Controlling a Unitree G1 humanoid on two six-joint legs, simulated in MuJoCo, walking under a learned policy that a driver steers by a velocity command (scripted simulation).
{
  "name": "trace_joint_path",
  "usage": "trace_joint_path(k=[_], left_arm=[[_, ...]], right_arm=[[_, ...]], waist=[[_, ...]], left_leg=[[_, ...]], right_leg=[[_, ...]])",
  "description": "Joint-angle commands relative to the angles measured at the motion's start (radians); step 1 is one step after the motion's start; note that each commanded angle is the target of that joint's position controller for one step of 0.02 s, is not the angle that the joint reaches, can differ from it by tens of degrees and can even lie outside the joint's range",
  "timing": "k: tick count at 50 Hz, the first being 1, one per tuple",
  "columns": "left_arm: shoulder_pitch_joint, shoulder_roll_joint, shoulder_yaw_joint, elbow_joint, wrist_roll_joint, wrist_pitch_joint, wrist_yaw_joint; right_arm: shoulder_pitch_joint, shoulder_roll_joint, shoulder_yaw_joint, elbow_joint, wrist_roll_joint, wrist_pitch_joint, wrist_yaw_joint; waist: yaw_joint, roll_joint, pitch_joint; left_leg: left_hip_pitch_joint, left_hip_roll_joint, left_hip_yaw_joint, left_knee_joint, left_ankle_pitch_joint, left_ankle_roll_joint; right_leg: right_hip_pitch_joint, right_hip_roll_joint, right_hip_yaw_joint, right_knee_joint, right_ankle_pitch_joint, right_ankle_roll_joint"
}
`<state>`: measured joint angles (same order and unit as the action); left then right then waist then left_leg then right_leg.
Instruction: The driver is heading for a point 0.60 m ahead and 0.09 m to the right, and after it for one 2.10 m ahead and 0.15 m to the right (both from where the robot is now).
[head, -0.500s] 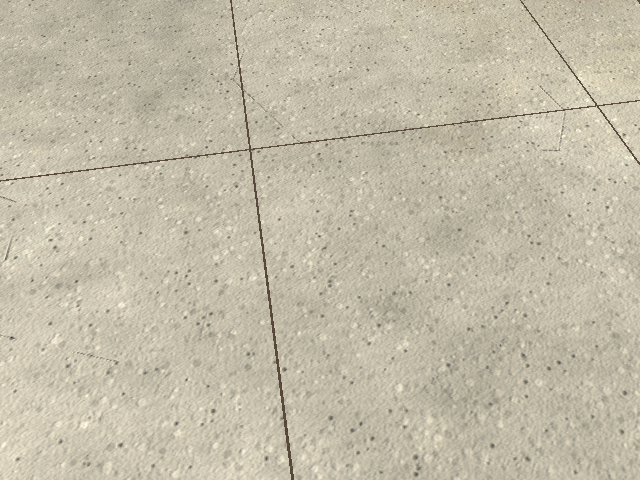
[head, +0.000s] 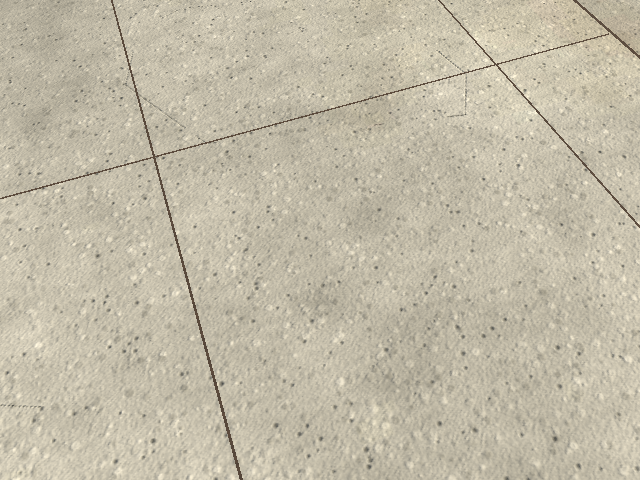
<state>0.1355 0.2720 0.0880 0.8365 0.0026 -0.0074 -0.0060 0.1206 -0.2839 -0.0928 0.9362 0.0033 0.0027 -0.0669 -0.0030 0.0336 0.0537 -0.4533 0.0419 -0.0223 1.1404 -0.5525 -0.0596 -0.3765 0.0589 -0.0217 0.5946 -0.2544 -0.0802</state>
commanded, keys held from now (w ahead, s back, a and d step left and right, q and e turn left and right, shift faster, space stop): e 0.26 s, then w+e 0.22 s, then w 0.38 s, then w+q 0.14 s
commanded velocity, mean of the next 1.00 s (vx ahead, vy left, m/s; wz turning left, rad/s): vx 0.26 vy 0.00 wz -0.37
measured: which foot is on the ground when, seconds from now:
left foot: up 0.00-0.36, down 0.38-0.86, up 0.88-1.00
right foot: down 0.00-0.38, up 0.40-0.82, down 0.84-1.00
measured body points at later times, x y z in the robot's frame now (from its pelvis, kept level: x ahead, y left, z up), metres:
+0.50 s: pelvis +0.04 +0.03 +0.02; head +0.06 +0.05 +0.46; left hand +0.26 +0.26 -0.10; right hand +0.04 -0.28 -0.09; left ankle +0.06 +0.15 -0.73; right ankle +0.03 -0.10 -0.67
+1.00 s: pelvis +0.19 -0.12 +0.01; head +0.21 -0.14 +0.46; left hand +0.40 +0.08 -0.09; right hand +0.14 -0.40 -0.12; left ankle +0.21 +0.05 -0.63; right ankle +0.16 -0.21 -0.73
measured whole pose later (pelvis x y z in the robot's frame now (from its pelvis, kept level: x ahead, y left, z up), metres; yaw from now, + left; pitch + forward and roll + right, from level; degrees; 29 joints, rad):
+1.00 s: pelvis +0.19 -0.12 +0.01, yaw -22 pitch +2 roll +0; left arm 0.23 0.25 0.05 0.76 0.00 -0.08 -0.03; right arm 0.31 -0.30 -0.07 0.87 0.03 -0.08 0.01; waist -0.01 0.04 0.01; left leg -0.52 0.11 -0.02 1.17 -0.29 0.03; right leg -0.25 0.02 -0.08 0.42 -0.21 -0.05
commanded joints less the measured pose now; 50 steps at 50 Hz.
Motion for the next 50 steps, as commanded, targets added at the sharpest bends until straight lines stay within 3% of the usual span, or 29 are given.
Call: trace_joint_path(k=[1,3,6,10,13,15,18,19,20,21,22,23,25,27,30,33,35,37,39,40,41,42,43,44,45,46,47,48,50], left_arm=[[-0.001,0.157,0.027,-0.078,-0.016,-0.026,0.014],[0.011,0.154,0.025,-0.083,-0.009,-0.016,0.024],[0.032,0.169,0.031,-0.089,-0.014,-0.009,0.036],[0.007,0.180,0.036,-0.110,-0.015,0.005,0.043],[-0.006,0.181,0.038,-0.122,-0.011,0.014,0.044],[-0.011,0.175,0.036,-0.132,-0.015,0.019,0.044],[-0.039,0.161,0.027,-0.150,-0.024,0.026,0.049],[-0.038,0.132,0.017,-0.159,-0.024,0.025,0.052],[0.007,0.042,-0.003,-0.153,-0.023,0.021,0.049],[-0.033,0.084,0.008,-0.213,-0.036,0.000,0.043],[-0.046,0.160,0.023,-0.214,-0.029,-0.014,0.036],[-0.018,0.187,0.034,-0.192,-0.024,-0.015,0.028],[0.021,0.149,0.031,-0.160,-0.012,-0.012,0.018],[0.015,0.095,0.017,-0.157,-0.016,-0.024,0.007],[-0.030,0.076,0.008,-0.174,-0.019,-0.038,0.004],[-0.109,0.053,-0.010,-0.207,-0.013,-0.048,-0.006],[-0.150,0.037,-0.021,-0.221,-0.019,-0.054,-0.018],[-0.165,0.048,-0.021,-0.231,-0.028,-0.056,-0.027],[-0.145,0.072,-0.016,-0.237,-0.033,-0.058,-0.033],[-0.082,0.089,-0.006,-0.221,-0.033,-0.060,-0.032],[0.039,0.125,0.015,-0.182,-0.031,-0.059,-0.027],[0.208,0.181,0.044,-0.135,-0.029,-0.057,-0.017],[0.354,0.302,0.068,-0.117,-0.006,-0.050,-0.002],[0.379,0.265,0.052,-0.108,-0.009,-0.055,-0.008],[0.307,0.200,0.028,-0.112,-0.005,-0.064,-0.014],[0.236,0.150,0.013,-0.119,-0.009,-0.067,-0.015],[0.166,0.113,0.000,-0.123,-0.009,-0.071,-0.018],[0.119,0.089,-0.006,-0.125,-0.003,-0.079,-0.020],[0.090,0.078,-0.004,-0.111,0.005,-0.097,-0.020]], right_arm=[[-0.015,-0.120,-0.025,-0.067,-0.010,-0.012,-0.011],[-0.003,-0.099,-0.024,-0.070,-0.008,-0.013,-0.007],[-0.033,-0.071,-0.015,-0.088,-0.002,-0.017,-0.007],[-0.073,-0.072,-0.012,-0.107,0.000,-0.017,0.001],[-0.080,-0.082,-0.012,-0.118,0.004,-0.027,0.013],[-0.066,-0.090,-0.013,-0.124,0.011,-0.039,0.026],[0.024,-0.090,-0.018,-0.108,0.021,-0.061,0.044],[0.102,-0.125,-0.030,-0.087,0.017,-0.065,0.042],[0.195,-0.176,-0.039,-0.073,-0.001,-0.064,0.036],[0.178,-0.247,-0.049,-0.082,-0.044,-0.072,0.049],[0.090,-0.203,-0.042,-0.118,-0.041,-0.086,0.047],[0.036,-0.144,-0.028,-0.138,-0.018,-0.089,0.037],[0.046,-0.116,-0.016,-0.144,-0.002,-0.087,0.028],[0.119,-0.107,-0.009,-0.121,-0.010,-0.099,0.033],[0.193,-0.113,-0.009,-0.097,-0.007,-0.108,0.046],[0.204,-0.146,-0.012,-0.095,0.005,-0.104,0.049],[0.229,-0.166,-0.016,-0.088,0.013,-0.100,0.052],[0.261,-0.179,-0.018,-0.078,0.023,-0.094,0.059],[0.268,-0.190,-0.021,-0.069,0.034,-0.085,0.065],[0.251,-0.197,-0.022,-0.069,0.037,-0.079,0.065],[0.246,-0.183,-0.015,-0.068,0.036,-0.077,0.065],[0.249,-0.141,0.001,-0.073,0.026,-0.080,0.063],[0.291,-0.038,0.037,-0.126,-0.005,-0.096,0.069],[0.287,-0.042,0.038,-0.120,0.015,-0.121,0.069],[0.219,-0.130,0.012,-0.138,0.048,-0.131,0.073],[0.171,-0.133,0.011,-0.148,0.052,-0.129,0.073],[0.157,-0.119,0.011,-0.143,0.037,-0.120,0.071],[0.169,-0.112,0.006,-0.137,0.028,-0.105,0.069],[0.202,-0.071,0.011,-0.123,0.030,-0.077,0.073]], waist=[[-0.001,-0.071,-0.150],[-0.009,-0.095,-0.166],[0.003,-0.121,-0.165],[0.013,-0.157,-0.139],[0.018,-0.176,-0.127],[0.015,-0.184,-0.146],[-0.046,-0.187,-0.126],[-0.074,-0.137,-0.130],[-0.067,0.054,-0.196],[-0.048,0.224,-0.098],[-0.017,0.189,-0.024],[-0.003,0.161,-0.007],[-0.006,0.113,-0.018],[-0.027,0.085,-0.007],[-0.053,0.081,0.016],[-0.069,0.097,0.025],[-0.088,0.103,0.036],[-0.093,0.113,0.046],[-0.067,0.126,0.050],[-0.017,0.125,0.025],[0.048,0.098,-0.044],[0.126,0.045,-0.167],[0.137,-0.233,-0.338],[0.136,-0.310,-0.423],[0.127,-0.222,-0.269],[0.098,-0.186,-0.182],[0.065,-0.141,-0.113],[0.032,-0.163,-0.072],[-0.004,-0.158,-0.047]], left_leg=[[-0.214,0.019,-0.076,0.063,0.084,0.013],[-0.152,-0.009,-0.067,-0.001,0.140,0.008],[-0.148,-0.036,-0.070,-0.166,0.175,-0.008],[-0.075,-0.058,-0.081,-0.317,0.213,-0.021],[-0.012,-0.072,-0.084,-0.392,0.214,-0.018],[0.049,-0.076,-0.074,-0.467,0.213,-0.002],[0.271,-0.079,-0.033,-0.711,0.286,0.046],[0.429,0.003,-0.080,-0.783,0.278,0.084],[0.569,0.230,-0.297,-0.829,0.111,0.148],[0.486,0.362,-0.626,-0.961,-0.111,0.265],[0.425,0.368,-0.604,-0.976,-0.160,0.280],[0.416,0.313,-0.492,-0.981,-0.110,0.240],[0.411,0.240,-0.341,-0.989,0.029,0.193],[0.381,0.207,-0.235,-1.009,0.141,0.196],[0.400,0.198,-0.157,-1.028,0.220,0.221],[0.377,0.192,-0.084,-1.034,0.312,0.222],[0.339,0.193,-0.045,-1.026,0.353,0.221],[0.346,0.217,-0.045,-1.007,0.357,0.224],[0.368,0.252,-0.060,-0.974,0.386,0.220],[0.363,0.252,-0.046,-0.914,0.501,0.208],[0.338,0.218,0.001,-0.770,0.693,0.184],[0.240,0.159,0.070,-0.526,0.741,0.142],[-0.132,0.040,0.124,-0.092,0.387,0.065],[-0.284,-0.040,-0.028,0.109,-0.018,0.061],[-0.372,0.022,-0.071,0.189,0.039,0.084],[-0.371,0.068,-0.053,0.167,0.132,0.105],[-0.337,0.102,-0.047,0.109,0.218,0.103],[-0.283,0.125,-0.057,0.059,0.282,0.101],[-0.225,0.122,-0.066,0.041,0.358,0.092]], right_leg=[[0.276,-0.291,0.381,-0.235,0.486,-0.170],[0.248,-0.252,0.356,-0.248,0.479,-0.166],[0.273,-0.240,0.373,-0.260,0.400,-0.165],[0.199,-0.217,0.421,-0.288,0.176,-0.153],[0.158,-0.205,0.468,-0.294,0.114,-0.147],[0.142,-0.190,0.505,-0.311,-0.080,-0.139],[0.016,-0.128,0.518,-0.287,-0.301,-0.092],[-0.114,-0.076,0.469,-0.191,-0.356,-0.040],[-0.237,0.035,0.280,0.141,-0.381,0.021],[-0.459,0.072,0.212,0.277,-0.333,0.018],[-0.493,-0.018,0.221,0.387,-0.242,0.025],[-0.495,-0.039,0.205,0.427,-0.153,0.041],[-0.461,-0.061,0.163,0.500,-0.041,0.075],[-0.439,-0.069,0.143,0.527,0.043,0.084],[-0.452,-0.083,0.128,0.416,0.121,0.096],[-0.361,-0.119,0.046,0.215,0.182,0.110],[-0.262,-0.114,0.001,0.112,0.169,0.108],[-0.198,-0.105,-0.018,0.043,0.119,0.088],[-0.133,-0.093,-0.026,-0.023,0.064,0.048],[-0.034,-0.071,-0.043,-0.068,0.073,0.025],[0.142,-0.040,-0.060,-0.105,0.091,-0.003],[0.394,-0.081,-0.003,-0.097,0.094,-0.039],[0.768,-0.374,0.427,-0.118,0.017,-0.172],[0.769,-0.483,0.762,-0.308,-0.113,-0.253],[0.652,-0.453,0.627,-0.322,-0.143,-0.204],[0.528,-0.407,0.476,-0.329,-0.125,-0.161],[0.410,-0.360,0.371,-0.366,-0.074,-0.138],[0.322,-0.322,0.282,-0.402,-0.010,-0.115],[0.245,-0.296,0.172,-0.449,0.121,-0.106]])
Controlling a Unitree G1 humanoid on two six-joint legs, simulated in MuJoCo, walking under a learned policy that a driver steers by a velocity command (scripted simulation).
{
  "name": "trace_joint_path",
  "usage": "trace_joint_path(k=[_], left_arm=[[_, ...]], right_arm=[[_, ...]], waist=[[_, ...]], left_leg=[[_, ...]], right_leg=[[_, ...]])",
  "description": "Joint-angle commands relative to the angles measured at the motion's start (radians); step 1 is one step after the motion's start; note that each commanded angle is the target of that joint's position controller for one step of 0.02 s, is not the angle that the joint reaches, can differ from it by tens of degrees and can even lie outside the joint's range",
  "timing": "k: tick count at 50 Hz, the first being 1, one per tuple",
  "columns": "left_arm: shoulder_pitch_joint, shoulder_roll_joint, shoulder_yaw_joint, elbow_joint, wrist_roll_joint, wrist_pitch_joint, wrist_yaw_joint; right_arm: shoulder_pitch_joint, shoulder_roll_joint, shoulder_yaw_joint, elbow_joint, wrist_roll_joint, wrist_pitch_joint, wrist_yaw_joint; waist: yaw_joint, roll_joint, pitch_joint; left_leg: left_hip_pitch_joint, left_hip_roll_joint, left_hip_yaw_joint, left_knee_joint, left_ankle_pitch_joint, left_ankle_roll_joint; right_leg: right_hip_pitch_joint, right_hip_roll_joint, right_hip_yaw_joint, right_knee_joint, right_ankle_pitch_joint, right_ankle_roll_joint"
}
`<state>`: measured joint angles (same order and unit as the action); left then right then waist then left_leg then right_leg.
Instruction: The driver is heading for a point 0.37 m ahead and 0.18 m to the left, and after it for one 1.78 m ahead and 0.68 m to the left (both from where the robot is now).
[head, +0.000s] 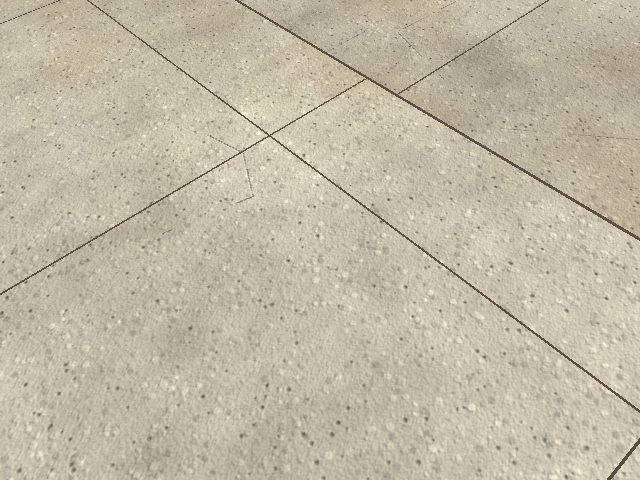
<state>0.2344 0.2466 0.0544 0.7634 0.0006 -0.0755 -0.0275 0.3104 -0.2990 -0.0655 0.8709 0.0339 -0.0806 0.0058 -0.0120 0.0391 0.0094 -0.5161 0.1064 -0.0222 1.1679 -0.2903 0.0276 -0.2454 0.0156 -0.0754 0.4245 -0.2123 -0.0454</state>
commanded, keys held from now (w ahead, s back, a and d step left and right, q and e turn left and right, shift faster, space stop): w+q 0.94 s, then w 0.06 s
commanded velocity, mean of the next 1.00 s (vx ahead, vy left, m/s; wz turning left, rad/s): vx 0.49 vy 0.00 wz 0.50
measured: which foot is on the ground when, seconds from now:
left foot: up 0.00-0.36, down 0.38-0.84, up 0.86-1.00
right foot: down 0.00-0.38, up 0.40-0.82, down 0.84-1.00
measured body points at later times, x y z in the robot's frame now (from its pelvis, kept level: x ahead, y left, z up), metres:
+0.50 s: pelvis +0.28 +0.05 -0.01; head +0.32 +0.06 +0.43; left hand +0.31 +0.35 -0.13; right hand +0.50 -0.17 -0.11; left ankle +0.33 +0.12 -0.74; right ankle +0.20 -0.12 -0.63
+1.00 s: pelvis +0.57 +0.09 -0.01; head +0.59 +0.09 +0.44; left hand +0.53 +0.38 -0.10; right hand +0.82 -0.09 -0.11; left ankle +0.45 +0.17 -0.65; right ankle +0.66 +0.01 -0.74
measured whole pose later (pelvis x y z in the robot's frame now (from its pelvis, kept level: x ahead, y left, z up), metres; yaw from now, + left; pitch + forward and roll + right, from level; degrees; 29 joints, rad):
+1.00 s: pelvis +0.57 +0.09 -0.01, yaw +34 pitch +1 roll -1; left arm 0.22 0.26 0.06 0.72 0.01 -0.10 -0.01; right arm 0.30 -0.31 -0.07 0.67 0.03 -0.02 0.00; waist 0.01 0.05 0.01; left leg -0.51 0.01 -0.07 1.21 -0.36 0.01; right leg -0.29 0.02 -0.04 0.46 -0.20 -0.02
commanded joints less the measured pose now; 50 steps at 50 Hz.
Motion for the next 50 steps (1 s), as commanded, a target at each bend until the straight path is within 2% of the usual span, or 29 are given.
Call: trace_joint_path(k=[1,5,8,12,15,17,18,19,20,21,22,23,24,25,28,30,33,35,38,40,41,42,43,44,45,46,47,48,50], left_arm=[[-0.003,0.106,0.032,-0.028,0.011,-0.037,0.003],[0.022,0.120,0.037,0.007,0.018,-0.047,0.019],[0.036,0.141,0.039,0.019,0.009,-0.046,0.032],[0.115,0.164,0.046,0.058,-0.005,-0.021,0.042],[0.108,0.202,0.055,0.053,-0.009,0.009,0.054],[0.097,0.234,0.061,0.043,-0.007,0.029,0.065],[0.075,0.237,0.060,0.035,-0.012,0.032,0.069],[0.090,0.207,0.046,0.014,0.001,0.020,0.070],[0.181,0.057,-0.002,-0.032,0.015,-0.014,0.047],[0.083,0.156,0.015,-0.053,-0.017,-0.063,0.024],[-0.009,0.180,0.020,-0.087,-0.051,-0.079,0.016],[-0.031,0.160,0.014,-0.098,-0.038,-0.084,0.021],[-0.034,0.166,0.021,-0.088,-0.011,-0.077,0.029],[-0.011,0.169,0.026,-0.086,0.000,-0.063,0.029],[0.003,0.141,0.022,-0.094,0.016,-0.030,0.033],[-0.069,0.115,0.010,-0.119,0.020,-0.023,0.037],[-0.189,0.092,-0.003,-0.142,0.015,-0.029,0.029],[-0.243,0.105,0.000,-0.158,0.000,-0.036,0.020],[-0.260,0.147,0.017,-0.172,-0.009,-0.049,0.008],[-0.197,0.168,0.033,-0.161,-0.014,-0.059,0.006],[-0.115,0.187,0.047,-0.142,-0.009,-0.064,0.010],[0.019,0.234,0.064,-0.132,0.010,-0.070,0.019],[0.143,0.326,0.086,-0.102,0.031,-0.060,0.022],[0.162,0.267,0.077,-0.091,0.006,-0.051,0.014],[0.115,0.193,0.057,-0.107,0.000,-0.043,0.018],[0.067,0.167,0.046,-0.113,0.005,-0.033,0.022],[0.030,0.144,0.037,-0.108,0.009,-0.027,0.023],[0.015,0.126,0.029,-0.100,0.015,-0.028,0.024],[0.015,0.118,0.027,-0.077,0.011,-0.035,0.020]], right_arm=[[0.011,-0.046,-0.016,-0.059,0.000,0.016,-0.001],[-0.072,-0.037,-0.015,-0.100,-0.008,0.018,0.000],[-0.181,-0.016,-0.001,-0.140,-0.015,0.012,0.021],[-0.305,0.001,0.014,-0.216,-0.012,0.009,0.052],[-0.303,-0.031,0.001,-0.259,-0.009,0.011,0.072],[-0.167,-0.089,-0.028,-0.250,-0.005,0.020,0.069],[-0.014,-0.144,-0.057,-0.219,-0.005,0.022,0.057],[0.122,-0.224,-0.085,-0.196,-0.009,0.036,0.032],[0.069,-0.294,-0.093,-0.225,-0.006,0.031,0.026],[0.106,-0.213,-0.069,-0.230,-0.017,0.026,0.026],[0.076,-0.164,-0.057,-0.227,-0.024,0.019,0.024],[0.010,-0.140,-0.049,-0.232,-0.020,0.011,0.028],[-0.053,-0.104,-0.038,-0.246,-0.019,0.007,0.026],[-0.087,-0.097,-0.033,-0.264,-0.030,0.007,0.021],[-0.090,-0.121,-0.040,-0.263,-0.026,0.003,0.009],[-0.071,-0.147,-0.047,-0.255,-0.023,0.007,-0.004],[-0.032,-0.152,-0.049,-0.242,-0.012,0.021,-0.015],[0.009,-0.158,-0.050,-0.229,-0.011,0.029,-0.016],[0.036,-0.145,-0.047,-0.221,-0.005,0.037,-0.017],[0.015,-0.139,-0.047,-0.228,-0.009,0.041,-0.019],[0.005,-0.113,-0.038,-0.235,-0.011,0.040,-0.018],[-0.001,-0.054,-0.017,-0.253,-0.020,0.035,-0.015],[0.122,0.010,0.004,-0.280,-0.001,0.026,-0.016],[0.139,-0.071,-0.004,-0.275,0.010,0.023,-0.018],[0.052,-0.144,-0.025,-0.273,0.009,0.030,-0.019],[-0.017,-0.148,-0.028,-0.286,-0.005,0.037,-0.020],[-0.054,-0.136,-0.030,-0.300,-0.016,0.038,-0.016],[-0.061,-0.115,-0.030,-0.305,-0.014,0.040,-0.011],[-0.039,-0.066,-0.020,-0.297,-0.006,0.045,-0.004]], waist=[[-0.001,-0.140,0.009],[0.005,-0.096,0.051],[0.041,-0.079,0.081],[0.086,-0.058,0.115],[0.051,-0.099,0.058],[-0.033,-0.148,-0.046],[-0.120,-0.134,-0.125],[-0.170,-0.024,-0.224],[-0.043,0.230,-0.328],[-0.118,0.099,-0.420],[-0.115,0.040,-0.275],[-0.055,-0.075,-0.146],[-0.017,-0.091,-0.101],[0.015,-0.062,-0.070],[0.042,-0.037,-0.040],[0.023,-0.022,-0.017],[-0.033,0.019,-0.016],[-0.061,0.039,-0.025],[-0.055,0.064,-0.034],[-0.009,0.099,-0.040],[0.037,0.100,-0.074],[0.100,0.035,-0.187],[0.073,-0.254,-0.336],[0.081,-0.317,-0.322],[0.106,-0.204,-0.186],[0.099,-0.138,-0.104],[0.080,-0.120,-0.041],[0.057,-0.137,-0.014],[0.034,-0.159,-0.003]], left_leg=[[-0.176,0.049,-0.077,0.001,0.125,-0.002],[-0.231,0.006,-0.106,-0.202,0.303,-0.017],[-0.188,-0.012,-0.025,-0.396,0.428,-0.006],[-0.243,-0.027,0.032,-0.527,0.383,0.029],[-0.164,-0.094,0.114,-0.550,0.237,0.073],[0.031,-0.166,0.155,-0.535,0.130,0.118],[0.268,-0.198,0.141,-0.602,0.174,0.156],[0.583,-0.065,-0.085,-0.624,0.181,0.214],[0.927,0.204,-0.694,-0.738,0.076,0.440],[0.962,0.225,-0.813,-0.851,-0.005,0.433],[0.854,0.191,-0.651,-0.861,0.031,0.370],[0.668,0.144,-0.527,-0.870,0.145,0.332],[0.544,0.103,-0.435,-0.880,0.240,0.304],[0.442,0.078,-0.392,-0.903,0.308,0.303],[0.292,0.046,-0.314,-0.943,0.414,0.305],[0.230,0.007,-0.251,-0.944,0.414,0.281],[0.194,-0.053,-0.203,-0.906,0.308,0.217],[0.219,-0.039,-0.246,-0.882,0.241,0.201],[0.320,0.000,-0.353,-0.796,0.165,0.182],[0.343,0.010,-0.403,-0.730,0.164,0.160],[0.324,-0.025,-0.386,-0.653,0.195,0.132],[0.235,-0.077,-0.318,-0.423,0.145,0.091],[-0.100,-0.220,-0.163,-0.076,-0.189,0.012],[-0.274,-0.162,-0.156,0.100,-0.303,-0.007],[-0.324,-0.117,-0.157,0.168,-0.211,-0.016],[-0.307,-0.083,-0.119,0.166,-0.137,-0.021],[-0.283,-0.057,-0.114,0.121,-0.083,-0.023],[-0.237,-0.032,-0.112,0.082,-0.049,-0.021],[-0.177,-0.024,-0.093,0.020,-0.033,-0.021]], right_leg=[[0.105,-0.249,0.178,-0.289,0.149,-0.141],[0.119,-0.237,0.043,-0.310,0.290,-0.130],[0.131,-0.230,-0.038,-0.337,0.307,-0.107],[0.300,-0.277,-0.084,-0.283,0.423,-0.094],[0.395,-0.293,-0.122,-0.133,0.830,-0.071],[0.404,-0.286,-0.133,0.097,1.109,-0.054],[0.306,-0.255,-0.147,0.309,1.062,-0.030],[0.055,-0.203,-0.143,0.618,0.691,0.007],[-0.404,0.048,-0.021,1.029,-0.314,0.080],[-0.514,0.022,0.211,1.089,-0.331,0.053],[-0.558,-0.030,0.209,1.033,-0.260,0.029],[-0.535,-0.074,0.193,0.915,-0.196,0.024],[-0.473,-0.109,0.184,0.817,-0.166,0.030],[-0.409,-0.122,0.183,0.786,-0.147,0.041],[-0.358,-0.130,0.148,0.651,-0.097,0.092],[-0.351,-0.116,0.127,0.509,0.019,0.120],[-0.266,-0.059,0.110,0.258,0.248,0.125],[-0.231,-0.028,0.114,0.177,0.296,0.124],[-0.218,-0.014,0.150,0.091,0.216,0.096],[-0.137,-0.011,0.144,0.052,0.145,0.059],[-0.014,-0.020,0.136,0.019,0.147,0.030],[0.211,-0.156,0.256,0.035,0.109,-0.035],[0.569,-0.398,0.678,-0.026,-0.078,-0.202],[0.589,-0.460,0.906,-0.108,-0.332,-0.230],[0.479,-0.415,0.767,-0.128,-0.378,-0.183],[0.361,-0.370,0.615,-0.130,-0.263,-0.147],[0.254,-0.325,0.507,-0.151,-0.144,-0.135],[0.179,-0.287,0.428,-0.176,-0.067,-0.126],[0.110,-0.255,0.337,-0.220,0.014,-0.137]])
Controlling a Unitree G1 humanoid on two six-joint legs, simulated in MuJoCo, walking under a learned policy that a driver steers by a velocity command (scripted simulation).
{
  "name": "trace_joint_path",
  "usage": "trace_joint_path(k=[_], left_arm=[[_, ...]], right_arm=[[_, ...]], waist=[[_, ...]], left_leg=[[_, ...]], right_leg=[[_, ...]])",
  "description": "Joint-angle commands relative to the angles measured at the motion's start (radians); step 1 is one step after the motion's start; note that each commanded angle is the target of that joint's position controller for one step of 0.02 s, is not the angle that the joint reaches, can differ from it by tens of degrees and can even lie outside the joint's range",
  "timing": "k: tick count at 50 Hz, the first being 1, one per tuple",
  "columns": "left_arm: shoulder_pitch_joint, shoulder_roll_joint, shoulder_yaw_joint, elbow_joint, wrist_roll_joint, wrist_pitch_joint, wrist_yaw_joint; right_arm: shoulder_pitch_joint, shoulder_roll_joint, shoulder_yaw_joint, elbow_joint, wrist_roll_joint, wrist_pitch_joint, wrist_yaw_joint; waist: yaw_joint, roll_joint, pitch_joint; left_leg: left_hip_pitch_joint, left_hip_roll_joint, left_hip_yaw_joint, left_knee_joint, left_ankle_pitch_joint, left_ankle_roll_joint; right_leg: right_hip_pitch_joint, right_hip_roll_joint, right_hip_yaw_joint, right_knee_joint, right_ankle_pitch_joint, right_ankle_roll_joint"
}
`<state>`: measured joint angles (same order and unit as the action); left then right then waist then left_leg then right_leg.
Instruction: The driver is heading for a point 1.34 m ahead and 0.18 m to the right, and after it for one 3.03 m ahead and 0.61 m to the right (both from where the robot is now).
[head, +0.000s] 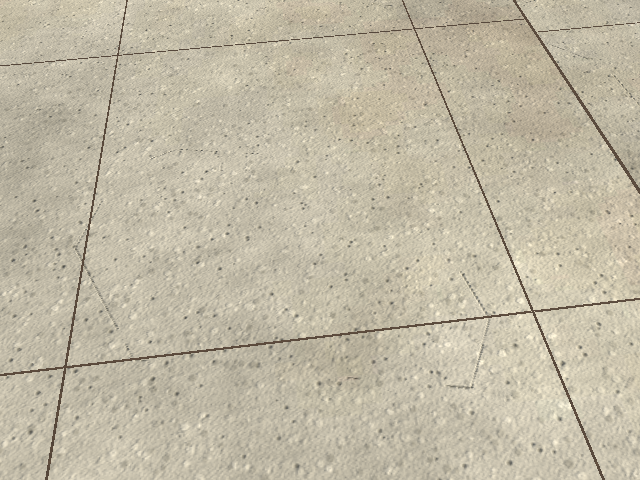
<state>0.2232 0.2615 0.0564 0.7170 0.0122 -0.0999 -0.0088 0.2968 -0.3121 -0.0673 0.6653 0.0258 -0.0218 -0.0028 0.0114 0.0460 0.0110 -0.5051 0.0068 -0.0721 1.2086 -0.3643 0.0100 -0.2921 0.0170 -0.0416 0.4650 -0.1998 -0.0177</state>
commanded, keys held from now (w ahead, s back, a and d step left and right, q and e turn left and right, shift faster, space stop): w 1.00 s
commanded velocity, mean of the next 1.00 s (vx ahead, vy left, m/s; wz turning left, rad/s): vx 0.50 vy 0.00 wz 0.11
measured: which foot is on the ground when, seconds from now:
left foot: up 0.00-0.30, down 0.32-0.86, up 0.88-1.00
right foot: down 0.00-0.32, up 0.34-0.82, down 0.84-1.00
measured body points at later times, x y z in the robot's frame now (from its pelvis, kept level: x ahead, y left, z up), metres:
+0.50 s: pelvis +0.26 +0.07 +0.01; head +0.29 +0.09 +0.45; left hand +0.34 +0.36 -0.12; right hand +0.40 -0.19 -0.09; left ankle +0.28 +0.16 -0.74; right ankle +0.25 -0.10 -0.65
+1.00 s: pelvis +0.54 +0.03 +0.00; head +0.57 +0.02 +0.45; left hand +0.64 +0.30 -0.11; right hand +0.64 -0.25 -0.12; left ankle +0.45 +0.17 -0.65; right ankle +0.60 -0.05 -0.74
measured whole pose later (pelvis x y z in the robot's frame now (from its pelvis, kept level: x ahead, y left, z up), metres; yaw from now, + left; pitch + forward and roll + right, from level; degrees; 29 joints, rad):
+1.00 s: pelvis +0.54 +0.03 +0.00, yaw +4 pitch +2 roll +0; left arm 0.20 0.27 0.04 0.79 0.00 -0.08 -0.04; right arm 0.30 -0.30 -0.05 0.79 0.02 -0.07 0.00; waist 0.00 0.03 0.03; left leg -0.43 0.05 -0.03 1.15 -0.36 0.03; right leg -0.34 0.04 -0.05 0.46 -0.16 -0.06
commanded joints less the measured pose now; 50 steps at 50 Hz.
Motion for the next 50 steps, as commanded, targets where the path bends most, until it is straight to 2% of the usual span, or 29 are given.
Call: trace_joint_path(k=[1,5,8,12,14,15,16,17,18,19,20,21,22,23,25,27,32,37,40,41,42,43,44,45,46,47,48,49,50], left_arm=[[0.033,0.113,0.028,-0.017,-0.005,-0.015,-0.001],[0.043,0.162,0.040,0.022,-0.016,-0.014,-0.002],[0.071,0.188,0.043,0.049,-0.030,-0.002,-0.002],[0.137,0.219,0.048,0.092,-0.045,0.017,-0.003],[0.129,0.236,0.050,0.104,-0.051,0.029,0.000],[0.122,0.230,0.046,0.107,-0.053,0.034,0.003],[0.130,0.199,0.033,0.105,-0.043,0.032,0.007],[0.143,0.120,0.004,0.067,-0.011,0.023,0.008],[0.208,0.071,-0.016,0.056,-0.017,0.002,0.003],[0.135,0.172,0.011,0.055,-0.043,-0.008,-0.004],[0.067,0.185,0.015,0.033,-0.053,-0.014,-0.007],[0.038,0.169,0.013,0.036,-0.041,-0.013,-0.002],[0.038,0.163,0.017,0.038,-0.026,-0.007,-0.001],[0.061,0.150,0.016,0.045,-0.026,0.004,-0.003],[0.076,0.115,0.010,0.052,-0.024,0.024,-0.002],[0.018,0.104,0.007,0.033,-0.016,0.033,0.002],[-0.154,0.070,-0.010,-0.009,-0.018,0.019,-0.015],[-0.273,0.086,-0.011,-0.059,-0.027,0.008,-0.041],[-0.231,0.115,-0.001,-0.057,-0.024,0.002,-0.049],[-0.154,0.136,0.012,-0.038,-0.021,0.001,-0.045],[-0.006,0.180,0.036,0.007,-0.018,0.001,-0.036],[0.171,0.257,0.056,0.038,-0.010,0.005,-0.025],[0.205,0.312,0.067,0.057,-0.011,0.009,-0.031],[0.197,0.212,0.041,0.045,-0.029,0.009,-0.031],[0.133,0.180,0.030,0.038,-0.027,0.009,-0.027],[0.068,0.168,0.025,0.027,-0.019,0.010,-0.024],[0.024,0.143,0.018,0.023,-0.011,0.010,-0.025],[0.002,0.125,0.012,0.020,0.001,0.006,-0.025],[-0.005,0.118,0.011,0.023,0.000,0.001,-0.026]], right_arm=[[-0.033,-0.037,-0.012,-0.093,0.000,-0.011,0.005],[-0.122,-0.010,0.008,-0.107,-0.015,-0.024,0.015],[-0.219,0.001,0.018,-0.121,-0.011,-0.040,0.031],[-0.302,-0.022,0.013,-0.155,-0.001,-0.047,0.044],[-0.252,-0.050,-0.001,-0.148,-0.007,-0.049,0.045],[-0.148,-0.079,-0.020,-0.116,-0.014,-0.048,0.040],[0.001,-0.128,-0.046,-0.073,-0.018,-0.043,0.031],[0.158,-0.220,-0.067,-0.053,-0.034,-0.035,0.014],[0.162,-0.252,-0.064,-0.052,-0.030,-0.037,0.020],[0.129,-0.166,-0.041,-0.051,-0.020,-0.042,0.024],[0.073,-0.135,-0.028,-0.051,-0.015,-0.046,0.026],[0.014,-0.110,-0.021,-0.053,-0.019,-0.048,0.029],[-0.027,-0.085,-0.014,-0.055,-0.025,-0.052,0.034],[-0.050,-0.071,-0.010,-0.054,-0.031,-0.057,0.034],[-0.055,-0.075,-0.014,-0.038,-0.027,-0.073,0.033],[-0.039,-0.092,-0.020,-0.015,-0.026,-0.081,0.026],[0.024,-0.123,-0.027,0.033,-0.019,-0.070,0.007],[0.102,-0.148,-0.036,0.094,-0.006,-0.052,0.001],[0.095,-0.162,-0.042,0.113,-0.004,-0.037,-0.007],[0.076,-0.167,-0.042,0.112,-0.004,-0.030,-0.009],[0.076,-0.144,-0.032,0.111,-0.010,-0.025,-0.012],[0.094,-0.093,-0.008,0.087,-0.033,-0.026,-0.017],[0.230,0.020,0.023,0.077,-0.024,-0.047,-0.005],[0.153,-0.085,0.003,0.089,-0.007,-0.066,0.000],[0.052,-0.126,-0.010,0.058,0.015,-0.077,0.006],[-0.002,-0.117,-0.006,0.046,0.009,-0.081,0.001],[-0.030,-0.110,-0.010,0.042,-0.008,-0.079,-0.002],[-0.007,-0.099,-0.012,0.046,-0.012,-0.070,-0.001],[0.015,-0.081,-0.010,0.054,-0.011,-0.060,-0.001]], waist=[[0.007,-0.157,0.002],[0.015,-0.119,0.007],[0.051,-0.119,0.024],[0.066,-0.136,0.045],[0.015,-0.146,0.018],[-0.046,-0.132,-0.047],[-0.114,-0.112,-0.145],[-0.153,0.062,-0.289],[-0.100,0.245,-0.390],[-0.122,0.135,-0.290],[-0.104,0.105,-0.166],[-0.072,0.036,-0.108],[-0.040,0.037,-0.066],[-0.010,0.052,-0.061],[0.013,0.043,-0.053],[0.010,0.021,-0.018],[-0.048,0.008,0.033],[-0.084,0.011,0.065],[-0.046,0.034,0.033],[0.003,0.041,-0.016],[0.069,0.024,-0.116],[0.124,-0.091,-0.273],[0.045,-0.366,-0.385],[0.099,-0.255,-0.350],[0.093,-0.200,-0.208],[0.065,-0.113,-0.130],[0.039,-0.092,-0.072],[0.005,-0.120,-0.066],[-0.011,-0.130,-0.065]], left_leg=[[-0.188,0.076,-0.038,-0.062,0.049,-0.006],[-0.187,0.091,-0.006,-0.307,0.197,-0.014],[-0.113,0.076,0.052,-0.493,0.316,-0.010],[-0.070,0.049,0.076,-0.616,0.277,0.023],[0.039,0.016,0.104,-0.678,0.241,0.059],[0.202,-0.015,0.131,-0.720,0.266,0.084],[0.436,-0.001,0.107,-0.704,0.285,0.113],[0.755,0.241,-0.218,-0.700,0.272,0.204],[0.885,0.393,-0.644,-0.855,0.117,0.325],[0.819,0.361,-0.588,-0.888,0.031,0.292],[0.694,0.324,-0.437,-0.901,0.089,0.261],[0.573,0.277,-0.340,-0.921,0.175,0.241],[0.476,0.244,-0.272,-0.951,0.265,0.233],[0.413,0.225,-0.232,-0.983,0.307,0.232],[0.357,0.215,-0.172,-1.028,0.379,0.247],[0.343,0.210,-0.121,-1.057,0.423,0.251],[0.358,0.173,-0.015,-1.075,0.397,0.205],[0.487,0.232,-0.028,-1.024,0.383,0.188],[0.564,0.252,-0.032,-0.935,0.554,0.159],[0.563,0.228,-0.007,-0.839,0.719,0.141],[0.508,0.174,0.035,-0.658,0.796,0.112],[0.307,0.111,0.081,-0.340,0.524,0.073],[-0.092,-0.076,0.046,-0.015,-0.168,0.009],[-0.207,-0.034,-0.074,0.087,-0.219,0.018],[-0.269,0.015,-0.048,0.093,-0.132,0.029],[-0.243,0.065,-0.016,0.050,-0.041,0.030],[-0.209,0.094,-0.008,-0.008,0.015,0.024],[-0.145,0.119,-0.018,-0.037,0.054,0.021],[-0.109,0.126,-0.015,-0.062,0.069,0.014]], right_leg=[[0.146,-0.257,0.271,-0.277,0.046,-0.178],[0.174,-0.259,0.164,-0.308,0.188,-0.198],[0.173,-0.234,0.090,-0.305,0.211,-0.173],[0.257,-0.283,0.096,-0.275,0.242,-0.154],[0.287,-0.287,0.076,-0.191,0.415,-0.132],[0.269,-0.253,0.030,-0.061,0.565,-0.108],[0.172,-0.206,-0.016,0.133,0.566,-0.074],[-0.113,-0.123,-0.058,0.498,0.217,-0.017],[-0.368,0.008,0.064,0.743,-0.387,0.010],[-0.481,-0.051,0.132,0.831,-0.360,0.003],[-0.513,-0.093,0.107,0.812,-0.266,-0.008],[-0.477,-0.128,0.093,0.763,-0.184,-0.006],[-0.429,-0.151,0.097,0.710,-0.129,0.001],[-0.371,-0.165,0.104,0.687,-0.091,0.007],[-0.339,-0.165,0.096,0.643,-0.049,0.026],[-0.381,-0.166,0.096,0.557,0.028,0.044],[-0.356,-0.129,0.069,0.233,0.284,0.044],[-0.360,-0.097,0.066,0.087,0.256,0.007],[-0.278,-0.066,0.042,0.046,0.143,-0.035],[-0.158,-0.032,0.007,0.023,0.131,-0.057],[0.060,-0.019,-0.005,0.026,0.155,-0.088],[0.367,-0.202,0.202,0.065,0.209,-0.153],[0.676,-0.398,0.691,-0.060,-0.053,-0.310],[0.660,-0.382,0.753,-0.146,-0.200,-0.282],[0.540,-0.357,0.609,-0.165,-0.179,-0.241],[0.402,-0.323,0.507,-0.182,-0.079,-0.222],[0.287,-0.291,0.432,-0.209,0.022,-0.219],[0.216,-0.269,0.385,-0.234,0.086,-0.216],[0.178,-0.255,0.352,-0.261,0.114,-0.223]])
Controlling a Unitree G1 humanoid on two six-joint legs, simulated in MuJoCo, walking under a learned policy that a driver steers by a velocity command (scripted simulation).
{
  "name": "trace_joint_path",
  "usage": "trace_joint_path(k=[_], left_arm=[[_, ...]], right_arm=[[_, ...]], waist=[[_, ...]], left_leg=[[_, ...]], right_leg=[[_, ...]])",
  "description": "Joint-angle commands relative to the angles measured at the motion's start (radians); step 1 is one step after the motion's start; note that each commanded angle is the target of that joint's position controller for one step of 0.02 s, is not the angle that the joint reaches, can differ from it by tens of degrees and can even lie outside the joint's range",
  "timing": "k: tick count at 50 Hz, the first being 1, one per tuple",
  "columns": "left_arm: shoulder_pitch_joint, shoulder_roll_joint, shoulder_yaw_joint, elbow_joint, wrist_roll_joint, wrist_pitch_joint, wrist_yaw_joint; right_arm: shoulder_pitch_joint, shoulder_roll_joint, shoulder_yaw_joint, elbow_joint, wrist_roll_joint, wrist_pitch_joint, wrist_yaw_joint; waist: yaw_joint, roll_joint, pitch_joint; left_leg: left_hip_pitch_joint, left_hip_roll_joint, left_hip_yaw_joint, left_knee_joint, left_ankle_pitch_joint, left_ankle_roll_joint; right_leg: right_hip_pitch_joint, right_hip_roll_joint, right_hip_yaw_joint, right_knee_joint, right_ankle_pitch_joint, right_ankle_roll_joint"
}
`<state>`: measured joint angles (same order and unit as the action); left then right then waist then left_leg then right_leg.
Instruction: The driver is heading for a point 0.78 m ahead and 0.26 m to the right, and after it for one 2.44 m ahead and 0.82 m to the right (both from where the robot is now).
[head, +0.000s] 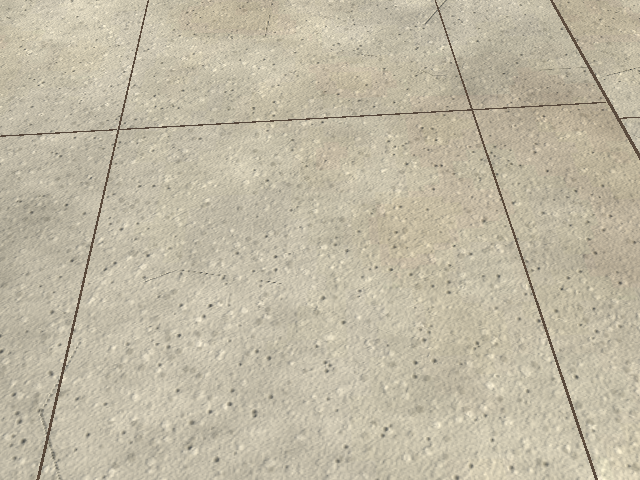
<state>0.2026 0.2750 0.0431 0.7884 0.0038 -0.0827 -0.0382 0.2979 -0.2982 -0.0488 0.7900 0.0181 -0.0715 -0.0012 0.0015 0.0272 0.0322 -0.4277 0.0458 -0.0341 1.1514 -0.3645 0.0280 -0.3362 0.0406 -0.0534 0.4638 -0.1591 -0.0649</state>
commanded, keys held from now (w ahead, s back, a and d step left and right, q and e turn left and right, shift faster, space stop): w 0.16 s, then w+e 0.14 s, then e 0.70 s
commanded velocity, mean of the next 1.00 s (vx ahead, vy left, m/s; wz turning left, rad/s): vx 0.26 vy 0.00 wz -0.36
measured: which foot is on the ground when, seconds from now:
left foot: up 0.00-0.36, down 0.38-0.84, up 0.86-1.00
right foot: down 0.00-0.38, up 0.40-0.82, down 0.84-1.00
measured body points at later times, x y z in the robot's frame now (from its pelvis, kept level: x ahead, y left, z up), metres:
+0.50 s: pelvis +0.25 +0.06 +0.00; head +0.29 +0.07 +0.44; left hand +0.33 +0.34 -0.14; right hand +0.41 -0.22 -0.09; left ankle +0.34 +0.16 -0.74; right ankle +0.13 -0.07 -0.65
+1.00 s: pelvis +0.31 +0.01 +0.00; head +0.35 -0.03 +0.45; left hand +0.57 +0.21 -0.08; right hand +0.34 -0.32 -0.12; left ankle +0.35 +0.16 -0.65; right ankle +0.31 -0.09 -0.74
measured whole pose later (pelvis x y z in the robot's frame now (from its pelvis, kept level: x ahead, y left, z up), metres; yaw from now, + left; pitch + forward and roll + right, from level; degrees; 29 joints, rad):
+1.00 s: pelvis +0.31 +0.01 +0.00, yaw -25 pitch +2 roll +2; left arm 0.17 0.31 0.08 0.65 0.00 0.03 0.01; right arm 0.06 -0.33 -0.09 0.81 -0.01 0.01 -0.03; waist 0.01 0.03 0.07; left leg -0.52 0.02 0.01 1.10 -0.46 -0.06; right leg -0.34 0.02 0.03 0.48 -0.18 -0.05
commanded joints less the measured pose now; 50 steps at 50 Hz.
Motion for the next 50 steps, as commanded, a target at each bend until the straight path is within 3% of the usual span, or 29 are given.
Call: trace_joint_path(k=[1,4,8,13,16,17,18,19,20,21,22,24,26,28,33,37,39,41,42,43,44,45,46,47,48,50], left_arm=[[0.017,0.108,0.026,-0.041,0.003,-0.022,0.004],[0.041,0.141,0.036,-0.016,-0.003,-0.026,0.015],[0.085,0.159,0.039,0.009,-0.010,-0.015,0.028],[0.184,0.179,0.046,0.055,-0.027,0.011,0.035],[0.172,0.192,0.055,0.061,-0.028,0.027,0.047],[0.153,0.193,0.056,0.059,-0.027,0.034,0.050],[0.148,0.173,0.049,0.051,-0.023,0.036,0.052],[0.130,0.117,0.029,0.009,-0.002,0.033,0.054],[0.298,0.013,-0.001,0.005,0.003,0.022,0.051],[0.294,0.112,0.021,0.017,-0.023,0.019,0.052],[0.201,0.168,0.042,-0.001,-0.043,0.027,0.055],[0.135,0.152,0.051,-0.014,-0.028,0.059,0.066],[0.165,0.107,0.051,-0.021,-0.029,0.101,0.070],[0.147,0.084,0.051,-0.050,-0.024,0.122,0.073],[0.049,0.080,0.050,-0.110,-0.015,0.130,0.047],[-0.034,0.107,0.062,-0.163,-0.014,0.147,0.025],[-0.045,0.114,0.068,-0.181,-0.014,0.154,0.016],[-0.010,0.128,0.080,-0.175,-0.009,0.153,0.019],[0.042,0.200,0.105,-0.167,-0.009,0.149,0.035],[0.072,0.322,0.129,-0.183,-0.004,0.146,0.057],[0.086,0.292,0.114,-0.196,0.021,0.121,0.046],[0.075,0.259,0.104,-0.191,0.017,0.098,0.037],[0.031,0.239,0.099,-0.188,0.002,0.084,0.040],[-0.010,0.210,0.091,-0.195,-0.012,0.082,0.046],[-0.049,0.195,0.083,-0.202,-0.018,0.088,0.054],[-0.065,0.194,0.080,-0.216,-0.006,0.094,0.064]], right_arm=[[0.025,-0.078,-0.026,-0.066,-0.004,-0.001,-0.004],[-0.053,-0.059,-0.019,-0.090,-0.015,0.011,-0.009],[-0.179,-0.033,-0.008,-0.113,-0.013,-0.002,0.002],[-0.333,-0.036,-0.006,-0.161,-0.003,-0.023,0.027],[-0.303,-0.076,-0.019,-0.157,-0.008,-0.038,0.035],[-0.238,-0.093,-0.029,-0.139,-0.017,-0.043,0.032],[-0.122,-0.134,-0.049,-0.107,-0.030,-0.048,0.025],[0.020,-0.206,-0.067,-0.092,-0.055,-0.050,0.014],[0.043,-0.262,-0.076,-0.094,-0.059,-0.029,0.010],[0.051,-0.189,-0.060,-0.109,-0.044,-0.014,0.011],[-0.004,-0.131,-0.043,-0.116,-0.036,-0.006,0.005],[-0.109,-0.075,-0.026,-0.107,-0.029,0.002,0.000],[-0.179,-0.076,-0.029,-0.098,-0.046,-0.001,0.002],[-0.216,-0.099,-0.038,-0.091,-0.050,-0.005,-0.003],[-0.242,-0.134,-0.052,-0.068,-0.033,0.015,-0.026],[-0.220,-0.170,-0.064,-0.043,-0.013,0.040,-0.019],[-0.221,-0.185,-0.071,-0.034,0.002,0.051,-0.015],[-0.197,-0.168,-0.069,-0.013,0.015,0.060,-0.012],[-0.135,-0.131,-0.061,0.008,-0.003,0.062,-0.007],[-0.147,-0.079,-0.043,-0.032,-0.054,0.058,-0.001],[-0.220,-0.094,-0.044,-0.057,-0.049,0.058,-0.008],[-0.262,-0.122,-0.053,-0.061,-0.022,0.062,-0.011],[-0.256,-0.115,-0.053,-0.058,-0.010,0.065,-0.018],[-0.251,-0.120,-0.057,-0.046,-0.019,0.066,-0.028],[-0.248,-0.132,-0.062,-0.046,-0.026,0.068,-0.033],[-0.222,-0.117,-0.061,-0.040,-0.022,0.068,-0.032]], waist=[[-0.011,-0.109,-0.079],[-0.005,-0.085,-0.028],[0.038,-0.079,0.000],[0.086,-0.080,0.036],[0.044,-0.108,0.022],[0.002,-0.117,-0.015],[-0.051,-0.107,-0.102],[-0.103,-0.017,-0.265],[-0.038,0.268,-0.426],[-0.074,0.223,-0.492],[-0.076,0.146,-0.347],[-0.027,0.077,-0.184],[0.028,0.112,-0.126],[0.043,0.112,-0.101],[0.021,0.082,-0.116],[-0.006,0.078,-0.089],[-0.001,0.083,-0.082],[0.020,0.053,-0.089],[0.021,-0.073,-0.120],[-0.003,-0.366,-0.129],[0.059,-0.290,-0.210],[0.065,-0.186,-0.202],[0.036,-0.150,-0.171],[0.020,-0.110,-0.158],[-0.001,-0.118,-0.149],[-0.020,-0.139,-0.169]], left_leg=[[-0.174,0.091,-0.045,-0.031,0.076,-0.012],[-0.235,0.104,-0.033,-0.159,0.181,-0.043],[-0.221,0.081,-0.004,-0.412,0.398,-0.048],[-0.179,0.027,0.002,-0.602,0.428,-0.048],[-0.095,0.003,-0.012,-0.671,0.349,-0.022],[0.005,-0.018,0.009,-0.709,0.352,-0.004],[0.195,-0.017,0.022,-0.728,0.435,0.025],[0.488,0.148,-0.110,-0.641,0.720,0.086],[0.826,0.424,-0.434,-0.616,0.943,0.251],[0.794,0.411,-0.523,-0.680,0.819,0.271],[0.684,0.370,-0.367,-0.698,0.786,0.233],[0.435,0.288,-0.190,-0.755,0.766,0.194],[0.232,0.254,-0.085,-0.844,0.691,0.191],[0.178,0.264,-0.025,-0.894,0.664,0.210],[0.201,0.266,0.095,-0.921,0.539,0.199],[0.269,0.297,0.109,-0.880,0.440,0.179],[0.307,0.310,0.110,-0.826,0.428,0.151],[0.287,0.266,0.156,-0.703,0.381,0.079],[0.208,0.190,0.222,-0.533,0.287,0.004],[-0.110,0.033,0.288,-0.210,-0.194,-0.100],[-0.217,-0.036,0.084,0.003,-0.355,-0.119],[-0.246,-0.018,0.015,0.072,-0.296,-0.104],[-0.262,-0.002,-0.005,0.054,-0.209,-0.088],[-0.264,0.011,-0.020,0.014,-0.144,-0.083],[-0.228,0.010,-0.026,-0.014,-0.097,-0.084],[-0.164,-0.018,-0.021,-0.056,-0.038,-0.093]], right_leg=[[0.194,-0.272,0.329,-0.282,0.103,-0.184],[0.167,-0.266,0.250,-0.333,0.171,-0.194],[0.191,-0.220,0.146,-0.345,0.195,-0.149],[0.264,-0.249,0.189,-0.283,0.158,-0.140],[0.315,-0.273,0.240,-0.189,0.233,-0.108],[0.316,-0.247,0.229,-0.103,0.354,-0.083],[0.278,-0.184,0.197,0.047,0.438,-0.044],[0.105,-0.105,0.154,0.319,0.227,0.009],[-0.243,0.031,0.090,0.665,-0.483,0.083],[-0.298,0.000,0.202,0.800,-0.528,0.096],[-0.364,-0.041,0.183,0.837,-0.475,0.101],[-0.337,-0.106,0.137,0.778,-0.365,0.120],[-0.203,-0.121,0.108,0.720,-0.295,0.132],[-0.185,-0.126,0.094,0.645,-0.240,0.139],[-0.111,-0.138,0.065,0.409,-0.048,0.113],[-0.093,-0.123,0.028,0.287,-0.102,0.084],[-0.068,-0.110,0.007,0.201,-0.125,0.061],[0.054,-0.068,-0.014,0.031,0.007,0.018],[0.195,-0.114,0.089,-0.049,0.294,-0.029],[0.382,-0.353,0.435,-0.046,0.694,-0.176],[0.368,-0.438,0.570,-0.076,0.647,-0.322],[0.360,-0.388,0.483,-0.087,0.607,-0.299],[0.333,-0.335,0.411,-0.083,0.527,-0.241],[0.309,-0.305,0.385,-0.087,0.458,-0.199],[0.264,-0.286,0.365,-0.096,0.439,-0.182],[0.225,-0.259,0.349,-0.104,0.442,-0.181]])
